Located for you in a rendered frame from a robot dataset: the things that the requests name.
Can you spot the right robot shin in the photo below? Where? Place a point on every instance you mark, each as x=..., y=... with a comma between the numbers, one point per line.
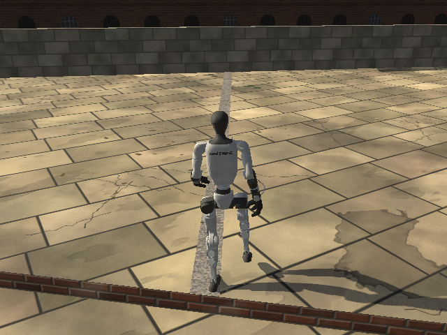
x=244, y=231

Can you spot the right robot forearm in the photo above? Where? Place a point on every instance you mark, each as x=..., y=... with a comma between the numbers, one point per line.
x=254, y=189

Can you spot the humanoid robot head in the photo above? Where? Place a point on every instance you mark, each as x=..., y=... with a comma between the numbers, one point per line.
x=219, y=121

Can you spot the left robot upper arm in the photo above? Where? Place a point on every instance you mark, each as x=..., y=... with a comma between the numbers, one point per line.
x=199, y=149

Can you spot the left robot forearm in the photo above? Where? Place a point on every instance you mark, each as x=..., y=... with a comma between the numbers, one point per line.
x=196, y=181

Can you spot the right robot upper arm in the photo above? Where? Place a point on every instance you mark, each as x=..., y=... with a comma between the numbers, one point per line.
x=246, y=158

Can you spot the robot right hand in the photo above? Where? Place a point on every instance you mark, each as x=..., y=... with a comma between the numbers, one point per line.
x=257, y=205

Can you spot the robot left hand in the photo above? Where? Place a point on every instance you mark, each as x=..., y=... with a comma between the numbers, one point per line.
x=203, y=180

